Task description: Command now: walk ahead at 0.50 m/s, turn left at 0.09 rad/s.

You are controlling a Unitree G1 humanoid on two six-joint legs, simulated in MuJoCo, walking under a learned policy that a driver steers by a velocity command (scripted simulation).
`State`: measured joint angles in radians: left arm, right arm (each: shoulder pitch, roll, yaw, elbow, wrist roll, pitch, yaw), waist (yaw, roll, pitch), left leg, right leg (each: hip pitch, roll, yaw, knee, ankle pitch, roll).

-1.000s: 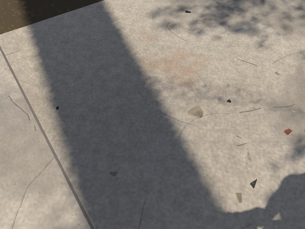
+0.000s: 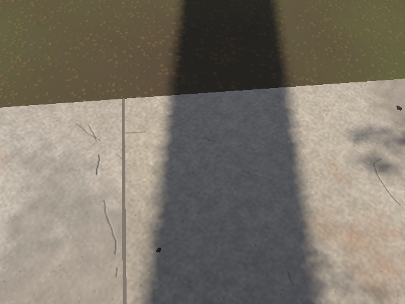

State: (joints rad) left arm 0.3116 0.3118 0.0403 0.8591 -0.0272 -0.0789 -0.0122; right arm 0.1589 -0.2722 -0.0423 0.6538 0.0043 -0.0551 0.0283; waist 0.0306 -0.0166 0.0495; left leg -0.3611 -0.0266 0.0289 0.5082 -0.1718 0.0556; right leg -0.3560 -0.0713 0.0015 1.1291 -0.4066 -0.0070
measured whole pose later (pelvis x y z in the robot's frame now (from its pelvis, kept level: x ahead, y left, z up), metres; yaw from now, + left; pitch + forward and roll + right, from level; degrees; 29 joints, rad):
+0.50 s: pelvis +0.28 -0.05 +0.00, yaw +11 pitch +1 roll +0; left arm 0.13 0.27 0.04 0.78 0.01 -0.09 -0.02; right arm 0.36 -0.31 -0.07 0.79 0.03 -0.04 -0.02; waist -0.02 0.03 0.03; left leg -0.39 0.01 -0.08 1.15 -0.41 0.02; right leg -0.34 0.00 -0.06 0.49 -0.17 -0.02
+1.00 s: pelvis +0.44 +0.03 +0.00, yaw +18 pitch +1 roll +0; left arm 0.16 0.30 0.04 0.90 0.00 0.01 0.02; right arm 0.10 -0.23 -0.03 0.73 -0.02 -0.01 0.01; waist 0.02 -0.03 0.06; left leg -0.38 -0.03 0.01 0.47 -0.11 0.05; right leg -0.40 -0.07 0.01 0.94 -0.51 0.07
